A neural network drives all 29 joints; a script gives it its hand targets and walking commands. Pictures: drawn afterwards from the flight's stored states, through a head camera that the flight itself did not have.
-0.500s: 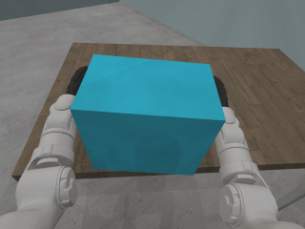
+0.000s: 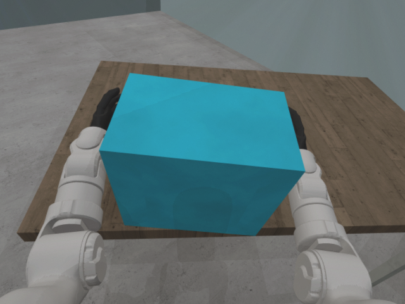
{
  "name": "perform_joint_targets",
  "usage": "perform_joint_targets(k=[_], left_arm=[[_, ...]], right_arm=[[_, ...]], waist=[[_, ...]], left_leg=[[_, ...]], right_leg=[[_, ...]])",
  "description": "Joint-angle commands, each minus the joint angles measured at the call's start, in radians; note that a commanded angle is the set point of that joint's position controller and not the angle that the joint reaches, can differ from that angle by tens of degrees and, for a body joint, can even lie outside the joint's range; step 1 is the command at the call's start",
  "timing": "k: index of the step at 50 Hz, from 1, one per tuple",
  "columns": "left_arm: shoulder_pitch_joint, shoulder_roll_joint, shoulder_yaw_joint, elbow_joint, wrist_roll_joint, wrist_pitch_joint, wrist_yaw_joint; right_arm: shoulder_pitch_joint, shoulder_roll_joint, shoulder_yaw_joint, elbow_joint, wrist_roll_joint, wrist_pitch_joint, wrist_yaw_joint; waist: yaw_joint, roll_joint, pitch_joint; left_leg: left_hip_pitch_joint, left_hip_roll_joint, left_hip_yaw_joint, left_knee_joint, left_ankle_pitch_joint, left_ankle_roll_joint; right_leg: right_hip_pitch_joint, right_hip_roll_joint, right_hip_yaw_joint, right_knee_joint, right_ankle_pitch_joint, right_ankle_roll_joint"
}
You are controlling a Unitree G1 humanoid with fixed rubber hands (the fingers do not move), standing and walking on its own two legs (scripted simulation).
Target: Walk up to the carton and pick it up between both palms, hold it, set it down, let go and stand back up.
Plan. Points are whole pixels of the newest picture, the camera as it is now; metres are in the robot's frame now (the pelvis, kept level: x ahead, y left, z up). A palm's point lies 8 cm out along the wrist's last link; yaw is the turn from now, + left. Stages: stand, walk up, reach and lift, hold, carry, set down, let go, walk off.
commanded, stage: reach and lift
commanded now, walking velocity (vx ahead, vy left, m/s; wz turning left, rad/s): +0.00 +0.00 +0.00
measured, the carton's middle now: (199, 162) +0.36 +0.00 +0.11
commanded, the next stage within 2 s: none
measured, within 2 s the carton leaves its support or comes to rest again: neither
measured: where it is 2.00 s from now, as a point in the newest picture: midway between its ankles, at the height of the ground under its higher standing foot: outside the picture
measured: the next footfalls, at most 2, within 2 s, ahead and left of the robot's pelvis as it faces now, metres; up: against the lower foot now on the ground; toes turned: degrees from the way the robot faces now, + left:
none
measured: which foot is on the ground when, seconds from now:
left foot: down 0.00-1.00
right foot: down 0.00-1.00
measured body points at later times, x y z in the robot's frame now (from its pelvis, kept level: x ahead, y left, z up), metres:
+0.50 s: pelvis -0.01 +0.00 +0.00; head -0.02 +0.04 +0.45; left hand +0.41 +0.21 +0.17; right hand +0.40 -0.17 +0.16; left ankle -0.02 +0.10 -0.75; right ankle +0.00 -0.12 -0.75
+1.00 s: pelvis +0.00 +0.00 +0.00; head -0.04 +0.02 +0.45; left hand +0.40 +0.17 +0.22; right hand +0.38 -0.21 +0.20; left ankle -0.02 +0.10 -0.75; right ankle +0.00 -0.12 -0.75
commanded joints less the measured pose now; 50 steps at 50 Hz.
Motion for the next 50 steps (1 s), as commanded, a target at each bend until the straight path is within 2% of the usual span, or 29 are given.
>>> perform_joint_targets(k=[1, 4, 7, 10, 11, 15, 20, 22, 25, 29, 30, 31, 34, 37, 43, 47, 50], left_arm=[[-0.772, -0.626, -0.293, -0.221, 0.000, -0.145, -0.039], [-0.651, -0.575, -0.202, -0.137, 0.086, -0.118, -0.063], [-0.577, -0.553, -0.149, -0.126, 0.130, -0.050, -0.087], [-0.554, -0.561, -0.158, -0.140, 0.139, -0.001, -0.096], [-0.593, -0.566, -0.169, -0.175, 0.127, -0.003, -0.095], [-0.626, -0.568, -0.216, -0.188, 0.113, -0.002, -0.072], [-0.606, -0.586, -0.266, -0.198, 0.090, 0.012, -0.047], [-0.640, -0.612, -0.305, -0.259, 0.061, 0.016, -0.042], [-0.610, -0.631, -0.377, -0.297, 0.020, 0.038, -0.034], [-0.602, -0.668, -0.461, -0.383, -0.031, 0.060, -0.027], [-0.636, -0.683, -0.479, -0.434, -0.048, 0.058, -0.028], [-0.591, -0.679, -0.487, -0.425, -0.046, 0.078, -0.029], [-0.602, -0.688, -0.514, -0.501, -0.079, 0.114, -0.038], [-0.621, -0.701, -0.530, -0.583, -0.096, 0.145, -0.041], [-0.575, -0.642, -0.511, -0.665, -0.083, 0.250, -0.036], [-0.560, -0.589, -0.472, -0.681, -0.072, 0.327, -0.040], [-0.610, -0.566, -0.427, -0.656, -0.064, 0.367, -0.048]], right_arm=[[-0.759, 0.566, 0.326, -0.235, -0.047, -0.187, 0.061], [-0.668, 0.516, 0.270, -0.148, -0.098, -0.205, 0.042], [-0.647, 0.455, 0.228, -0.117, -0.106, -0.215, 0.021], [-0.646, 0.424, 0.210, -0.101, -0.104, -0.229, 0.014], [-0.674, 0.416, 0.201, -0.118, -0.106, -0.241, 0.015], [-0.669, 0.410, 0.203, -0.083, -0.104, -0.237, 0.024], [-0.657, 0.421, 0.238, -0.060, -0.067, -0.210, 0.026], [-0.698, 0.428, 0.267, -0.103, -0.043, -0.213, 0.022], [-0.681, 0.432, 0.337, -0.107, 0.028, -0.181, 0.011], [-0.704, 0.434, 0.423, -0.180, 0.105, -0.156, -0.004], [-0.733, 0.444, 0.445, -0.227, 0.120, -0.155, -0.007], [-0.708, 0.446, 0.474, -0.228, 0.144, -0.130, -0.011], [-0.760, 0.462, 0.540, -0.347, 0.206, -0.086, -0.026], [-0.823, 0.477, 0.599, -0.478, 0.252, -0.054, -0.034], [-0.828, 0.452, 0.681, -0.572, 0.335, 0.061, -0.033], [-0.814, 0.436, 0.692, -0.551, 0.381, 0.147, -0.027], [-0.848, 0.421, 0.653, -0.501, 0.382, 0.196, -0.016]], waist=[[0.022, 0.128, -0.498], [0.030, 0.096, -0.292], [0.030, 0.080, -0.143], [0.026, 0.080, -0.097], [0.020, 0.078, -0.141], [0.010, 0.100, -0.195], [-0.001, 0.129, -0.263], [-0.008, 0.138, -0.331], [-0.024, 0.166, -0.341], [-0.050, 0.178, -0.392], [-0.056, 0.171, -0.429], [-0.061, 0.175, -0.396], [-0.073, 0.140, -0.412], [-0.067, 0.120, -0.447], [-0.048, 0.071, -0.423], [-0.039, 0.043, -0.368], [-0.035, 0.020, -0.337]], left_leg=[[0.073, -0.019, 0.063, -0.011, 0.540, -0.112], [0.030, -0.018, 0.086, -0.078, 0.378, -0.092], [0.029, -0.014, 0.105, -0.121, 0.278, -0.082], [0.065, -0.011, 0.111, -0.125, 0.282, -0.077], [0.071, -0.009, 0.111, -0.129, 0.280, -0.079], [0.103, -0.004, 0.112, -0.123, 0.277, -0.079], [0.146, -0.004, 0.098, -0.098, 0.331, -0.087], [0.164, -0.008, 0.099, -0.076, 0.388, -0.099], [0.207, -0.012, 0.079, -0.039, 0.475, -0.111], [0.262, -0.019, 0.047, 0.015, 0.622, -0.134], [0.265, -0.024, 0.042, 0.023, 0.652, -0.139], [0.277, -0.028, 0.032, 0.032, 0.674, -0.135], [0.255, -0.037, 0.010, 0.042, 0.682, -0.129], [0.234, -0.045, -0.004, 0.048, 0.710, -0.125], [0.201, -0.048, -0.016, 0.034, 0.674, -0.099], [0.165, -0.046, -0.011, 0.014, 0.593, -0.074], [0.116, -0.042, 0.000, -0.019, 0.468, -0.061]], right_leg=[[0.292, 0.017, -0.047, 0.046, 0.384, 0.017], [0.334, -0.002, -0.045, 0.012, 0.287, 0.022], [0.322, -0.004, -0.056, -0.022, 0.149, 0.016], [0.284, 0.003, -0.067, -0.045, 0.068, 0.010], [0.269, 0.008, -0.075, -0.045, 0.054, 0.009], [0.238, 0.016, -0.080, -0.046, 0.026, 0.008], [0.222, 0.020, -0.071, -0.044, 0.076, 0.010], [0.217, 0.025, -0.073, -0.036, 0.116, 0.012], [0.204, 0.034, -0.065, -0.035, 0.159, 0.002], [0.194, 0.048, -0.060, -0.028, 0.253, -0.003], [0.203, 0.049, -0.058, -0.023, 0.281, -0.001], [0.207, 0.049, -0.050, -0.022, 0.313, -0.001], [0.243, 0.052, -0.038, -0.006, 0.363, 0.005], [0.268, 0.054, -0.033, 0.014, 0.414, 0.012], [0.294, 0.055, -0.013, 0.038, 0.448, 0.019], [0.306, 0.050, 0.003, 0.043, 0.441, 0.021], [0.279, 0.048, 0.004, 0.036, 0.359, 0.022]])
